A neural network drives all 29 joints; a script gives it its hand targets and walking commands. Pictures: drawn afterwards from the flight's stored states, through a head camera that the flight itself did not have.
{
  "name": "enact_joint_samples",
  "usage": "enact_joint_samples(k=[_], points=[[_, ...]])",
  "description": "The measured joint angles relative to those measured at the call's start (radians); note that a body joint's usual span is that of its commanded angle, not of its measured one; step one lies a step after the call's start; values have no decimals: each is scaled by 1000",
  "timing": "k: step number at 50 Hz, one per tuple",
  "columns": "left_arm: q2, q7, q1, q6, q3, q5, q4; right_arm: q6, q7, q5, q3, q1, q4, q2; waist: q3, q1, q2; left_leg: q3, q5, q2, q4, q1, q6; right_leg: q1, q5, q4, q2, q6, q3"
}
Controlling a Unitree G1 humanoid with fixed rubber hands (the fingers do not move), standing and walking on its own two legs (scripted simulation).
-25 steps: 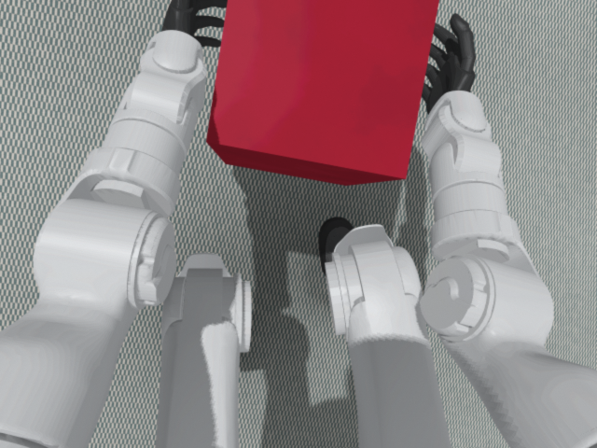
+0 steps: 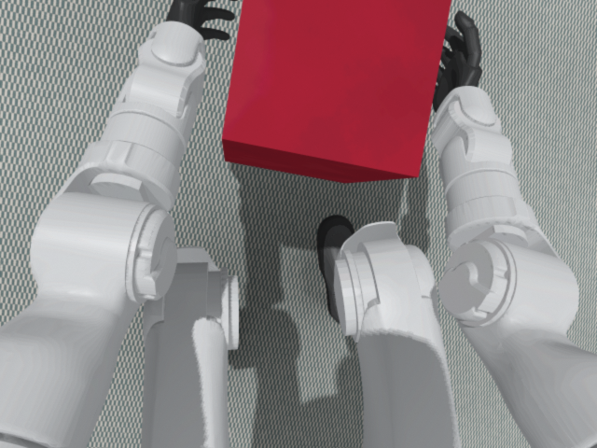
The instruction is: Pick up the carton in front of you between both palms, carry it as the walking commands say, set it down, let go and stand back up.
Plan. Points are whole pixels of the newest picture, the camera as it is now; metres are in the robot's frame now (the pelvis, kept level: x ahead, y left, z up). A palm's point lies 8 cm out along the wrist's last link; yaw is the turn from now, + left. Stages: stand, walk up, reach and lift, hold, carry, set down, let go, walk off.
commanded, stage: set down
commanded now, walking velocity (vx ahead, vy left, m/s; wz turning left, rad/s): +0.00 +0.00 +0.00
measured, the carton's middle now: (313, 93) +0.48 -0.09 -0.25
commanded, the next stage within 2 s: let go in 1.44 s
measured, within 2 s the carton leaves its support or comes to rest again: rests again in 0.18 s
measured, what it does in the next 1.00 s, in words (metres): rises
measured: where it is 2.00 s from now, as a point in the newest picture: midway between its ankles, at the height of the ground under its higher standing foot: (273, 314)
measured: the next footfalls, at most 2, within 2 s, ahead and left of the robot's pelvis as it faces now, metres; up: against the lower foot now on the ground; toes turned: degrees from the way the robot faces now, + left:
none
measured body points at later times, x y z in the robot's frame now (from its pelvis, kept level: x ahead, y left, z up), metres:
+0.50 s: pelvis -0.01 -0.01 +0.00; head +0.36 +0.00 +0.25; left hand +0.57 +0.09 -0.19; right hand +0.46 -0.29 -0.18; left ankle +0.08 +0.11 -0.35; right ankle +0.15 -0.15 -0.35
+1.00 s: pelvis +0.01 -0.02 +0.10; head +0.33 -0.03 +0.42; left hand +0.58 +0.09 -0.02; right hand +0.46 -0.28 -0.02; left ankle +0.08 +0.11 -0.35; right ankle +0.15 -0.15 -0.35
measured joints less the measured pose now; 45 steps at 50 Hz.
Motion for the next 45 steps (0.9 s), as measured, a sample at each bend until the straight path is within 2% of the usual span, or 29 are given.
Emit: enact_joint_samples(k=[7,10,14,20,25,29,33,37,45], points=[[28,-12,-7,-16,-34,-14,-1,-45,3,14,-13,-27,58,-3,24,-5,-15,-4,5,15,9,3,0,6,6,4,-1,-2,-11],[69,6,-4,-36,-87,-68,-3,-83,-22,54,20,-39,119,-16,48,-12,-20,-6,8,23,10,7,-2,11,10,4,-6,-7,-18],[149,24,0,-49,-167,-168,-2,-127,-57,159,98,-25,158,-66,80,-12,-21,-10,13,36,8,8,-2,14,14,2,-18,-21,-33],[213,20,1,-56,-260,-287,-60,-152,-61,326,230,15,111,-137,106,-1,-24,-10,18,57,6,3,-5,4,22,4,-36,-47,-52],[213,30,24,-43,-258,-293,-153,-134,-79,392,290,50,-6,-130,91,2,-32,-17,16,74,8,7,-13,0,31,4,-32,-61,-65],[209,37,82,-8,-220,-270,-246,-95,-112,379,304,108,-149,-74,53,2,-22,-11,8,91,-13,36,-14,17,33,-14,-19,-66,-62],[200,31,130,34,-171,-257,-267,-42,-141,313,285,178,-252,-17,-4,-3,2,2,7,98,-75,90,-11,63,27,-62,-15,-69,-50],[192,9,145,45,-123,-245,-220,-13,-148,261,263,228,-294,12,-68,-8,27,9,18,101,-156,137,-5,111,27,-134,-14,-69,-45],[173,-22,154,27,-61,-197,-157,8,-131,223,247,264,-319,28,-174,-13,37,17,43,107,-293,198,1,174,41,-261,-10,-69,-36]])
